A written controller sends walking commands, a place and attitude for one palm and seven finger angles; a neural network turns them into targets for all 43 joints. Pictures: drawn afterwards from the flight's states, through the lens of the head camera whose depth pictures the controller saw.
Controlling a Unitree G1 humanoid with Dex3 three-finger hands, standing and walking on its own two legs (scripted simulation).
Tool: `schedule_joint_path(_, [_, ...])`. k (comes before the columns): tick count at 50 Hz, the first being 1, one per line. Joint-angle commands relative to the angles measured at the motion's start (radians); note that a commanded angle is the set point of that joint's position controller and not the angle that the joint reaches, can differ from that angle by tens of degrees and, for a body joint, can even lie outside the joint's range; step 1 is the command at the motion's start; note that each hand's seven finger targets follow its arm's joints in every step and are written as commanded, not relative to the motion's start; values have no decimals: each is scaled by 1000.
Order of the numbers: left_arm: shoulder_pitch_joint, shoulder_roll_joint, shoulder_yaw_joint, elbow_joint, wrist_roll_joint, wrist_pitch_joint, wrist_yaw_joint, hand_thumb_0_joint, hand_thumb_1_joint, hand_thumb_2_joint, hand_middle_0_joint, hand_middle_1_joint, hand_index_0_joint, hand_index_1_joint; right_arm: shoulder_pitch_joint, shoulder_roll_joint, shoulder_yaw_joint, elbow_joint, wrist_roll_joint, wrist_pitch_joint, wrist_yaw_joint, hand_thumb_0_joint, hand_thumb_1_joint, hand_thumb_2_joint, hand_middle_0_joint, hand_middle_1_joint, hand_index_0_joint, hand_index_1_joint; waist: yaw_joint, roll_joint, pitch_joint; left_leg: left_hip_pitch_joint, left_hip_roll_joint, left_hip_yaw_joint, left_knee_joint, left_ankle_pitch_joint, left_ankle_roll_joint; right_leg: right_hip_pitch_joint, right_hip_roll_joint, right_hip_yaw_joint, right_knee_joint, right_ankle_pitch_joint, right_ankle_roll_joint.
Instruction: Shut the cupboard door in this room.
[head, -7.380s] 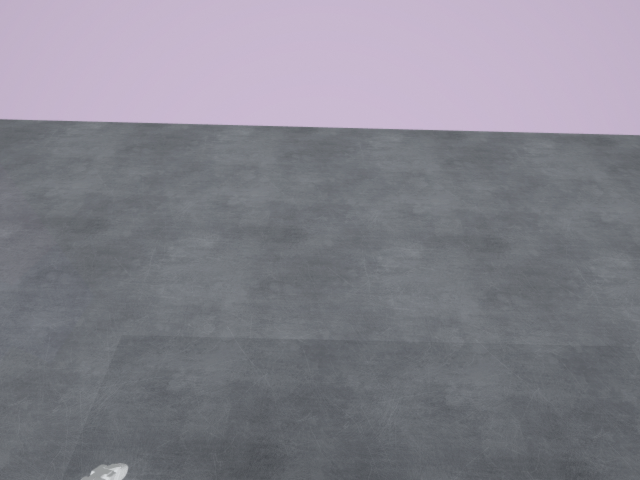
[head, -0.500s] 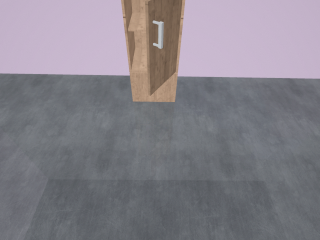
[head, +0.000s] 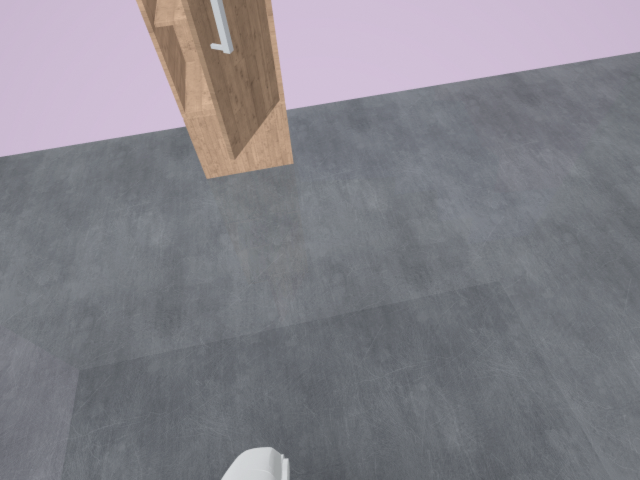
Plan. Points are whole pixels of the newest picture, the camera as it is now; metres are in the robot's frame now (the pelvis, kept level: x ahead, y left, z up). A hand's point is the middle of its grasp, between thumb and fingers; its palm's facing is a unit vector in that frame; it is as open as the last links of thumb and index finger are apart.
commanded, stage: walk around to get in front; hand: left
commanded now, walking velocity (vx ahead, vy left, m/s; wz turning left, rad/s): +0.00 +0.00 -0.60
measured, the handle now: (215, 23) +1.08 +0.37 +0.02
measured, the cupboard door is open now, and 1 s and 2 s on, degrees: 57 57 57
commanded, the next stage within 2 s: none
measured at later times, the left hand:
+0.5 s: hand (150, 479) +0.12 +0.27 -0.16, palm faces -0.22 -0.95 -0.23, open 7.4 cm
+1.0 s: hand (250, 435) +0.19 +0.13 -0.14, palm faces -0.56 -0.79 -0.23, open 7.4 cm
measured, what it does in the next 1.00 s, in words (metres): steps on the spot, turning right: left foot, then right foot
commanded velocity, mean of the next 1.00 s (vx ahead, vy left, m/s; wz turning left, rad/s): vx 0.08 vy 0.00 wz -0.60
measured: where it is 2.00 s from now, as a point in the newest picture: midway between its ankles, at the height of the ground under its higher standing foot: (427, 457)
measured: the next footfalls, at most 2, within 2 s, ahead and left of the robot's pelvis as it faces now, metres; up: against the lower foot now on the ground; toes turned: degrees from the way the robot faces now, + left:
left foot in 0.36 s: +0.06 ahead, +0.17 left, +0.00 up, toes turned -12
right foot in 0.80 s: -0.05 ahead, -0.08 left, +0.00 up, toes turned -33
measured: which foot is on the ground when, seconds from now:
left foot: up 0.00-0.34, down 0.36-0.78, up 0.80-1.00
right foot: down 0.00-0.36, up 0.38-0.78, down 0.80-1.00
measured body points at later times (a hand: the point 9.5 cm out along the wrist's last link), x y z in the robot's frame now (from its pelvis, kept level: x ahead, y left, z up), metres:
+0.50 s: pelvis +0.00 +0.07 +0.01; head +0.05 +0.09 +0.46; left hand +0.14 +0.32 -0.14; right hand +0.04 -0.21 -0.10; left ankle +0.02 +0.18 -0.72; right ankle -0.06 -0.06 -0.64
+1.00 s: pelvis +0.00 +0.03 +0.02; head +0.01 +0.00 +0.46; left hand +0.22 +0.17 -0.12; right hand -0.12 -0.23 -0.13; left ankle +0.08 +0.14 -0.66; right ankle -0.08 -0.06 -0.72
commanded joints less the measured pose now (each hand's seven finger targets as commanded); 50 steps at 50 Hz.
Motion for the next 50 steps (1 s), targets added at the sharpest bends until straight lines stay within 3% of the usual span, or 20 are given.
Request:
schedule_joint_path(1, [37,193,41,-66,-3,-15,10,0,900,900,-200,-300,-200,-300,-27,-80,-11,-98,-1,-30,-6,0,-900,-900,200,300,200,300,-7,-123,-140,-127,-6,-105,77,74,-26,220,-267,352,-281,611,-115])
schedule_joint_path(12, [35,256,55,-92,5,3,3,0,900,900,-200,-300,-200,-300,-98,-94,3,-172,17,-34,-15,0,-900,-900,200,300,200,300,19,-176,-165,15,-62,-109,-229,19,-24,212,-234,458,-261,644,-131])
schedule_joint_path(16, [-60,254,51,-111,-3,16,-4,0,900,900,-200,-300,-200,-300,41,-105,1,-148,23,-46,-21,0,-900,-900,200,300,200,300,-54,-183,-179,288,-82,-94,-575,198,-4,37,-159,448,-195,504,-40])
schedule_joint_path(17, [-75,219,44,-128,-11,19,-7,0,900,900,-200,-300,-200,-300,97,-148,-3,-138,18,-59,-24,0,-900,-900,200,300,200,300,-80,-82,-206,425,10,-173,-712,236,26,-75,-83,386,-94,364,9])
schedule_joint_path(18, [-49,154,32,-150,-19,22,-21,0,900,900,-200,-300,-200,-300,91,-248,-19,-152,3,-63,-22,0,-900,-900,200,300,200,300,-63,237,-187,495,273,-435,-805,324,110,-267,58,210,120,-60,76])
schedule_joint_path(19, [-36,166,34,-159,-2,20,-26,0,900,900,-200,-300,-200,-300,74,-284,-23,-175,1,-52,-19,0,-900,-900,200,300,200,300,-51,252,-143,359,394,-479,-800,379,195,-274,35,122,339,-245,105])
schedule_joint_path(21, [-54,198,52,-133,7,29,-34,0,900,900,-200,-300,-200,-300,-2,-207,-1,-197,-4,-59,-17,0,-900,-900,200,300,200,300,-19,189,-86,208,296,-388,-811,330,182,-240,-2,135,525,-159,119])
schedule_joint_path(22, [-34,192,54,-124,7,31,-42,0,900,900,-200,-300,-200,-300,-31,-181,4,-202,-7,-61,-17,0,-900,-900,200,300,200,300,3,150,-61,218,243,-286,-788,385,170,-249,-17,116,569,-99,126])
schedule_joint_path(24, [-29,166,42,-120,1,33,-49,0,900,900,-200,-300,-200,-300,11,-171,1,-191,-5,-68,-18,0,-900,-900,200,300,200,300,-7,118,-109,331,196,-170,-736,557,165,-274,-28,82,569,-56,140])
schedule_joint_path(26, [-71,154,32,-132,-4,31,-52,0,900,900,-200,-300,-200,-300,88,-172,-3,-167,-2,-71,-19,0,-900,-900,200,300,200,300,-38,112,-131,417,206,-135,-705,712,175,-285,-44,55,506,-67,149])
schedule_joint_path(31, [-169,132,16,-160,-7,35,-56,0,900,900,-200,-300,-200,-300,179,-198,-21,-123,-4,-66,-10,0,-900,-900,200,300,200,300,-83,143,-125,447,247,-84,-683,767,191,-200,-67,-2,272,-109,145])
schedule_joint_path(34, [-173,122,11,-157,-9,27,-57,0,900,900,-200,-300,-200,-300,181,-221,-31,-111,-7,-62,-5,0,-900,-900,200,300,200,300,-85,188,-140,422,254,-41,-638,786,173,-92,-48,-38,102,-107,121])
schedule_joint_path(37, [-99,147,14,-132,-9,12,-50,0,900,900,-200,-300,-200,-300,169,-227,-36,-107,-3,-58,1,0,-900,-900,200,300,200,300,-41,164,-159,357,238,30,-511,739,100,87,-29,-64,-169,81,90])
schedule_joint_path(38, [-17,196,24,-106,-6,0,-43,0,900,900,-200,-300,-200,-300,178,-207,-29,-110,3,-57,6,0,-900,-900,200,300,200,300,-1,54,-199,232,211,82,-370,586,41,288,-78,-8,-295,215,65])
schedule_joint_path(39, [55,317,47,-84,3,-11,-29,0,900,900,-200,-300,-200,-300,167,-118,-2,-151,7,-51,12,0,-900,-900,200,300,200,300,35,-292,-224,-89,89,137,-153,-11,-24,510,-342,315,-346,436,-29])
schedule_joint_path(40, [114,354,52,-70,-17,1,-17,0,900,900,-200,-300,-200,-300,74,-122,5,-196,3,-36,3,0,-900,-900,200,300,200,300,82,-319,-220,-182,34,18,8,-205,-33,437,-447,440,-334,546,-117])
schedule_joint_path(42, [50,308,54,-87,-14,7,-3,0,900,900,-200,-300,-200,-300,-1,-138,3,-201,2,-24,1,0,-900,-900,200,300,200,300,65,-275,-123,-251,51,-80,110,-89,-21,323,-375,469,-404,127,-143])
schedule_joint_path(43, [-5,277,42,-103,-12,1,-6,0,900,900,-200,-300,-200,-300,6,-150,-2,-184,-6,-29,11,0,-900,-900,200,300,200,300,35,-210,-65,-232,61,-77,98,-5,-26,255,-331,407,-420,34,-121])
schedule_joint_path(46, [-44,248,30,-105,-6,-28,-14,0,900,900,-200,-300,-200,-300,67,-139,-8,-146,-11,-41,26,0,-900,-900,200,300,200,300,-15,-185,-73,-131,41,-45,0,104,-40,188,-253,306,-413,112,-89])
schedule_joint_path(50, [4,260,33,-83,-5,-46,-22,0,900,900,-200,-300,-200,-300,33,-133,-8,-164,-7,-54,33,0,-900,-900,200,300,200,300,-4,-188,-60,-135,22,-39,-96,148,-47,179,-238,339,-435,59,-108])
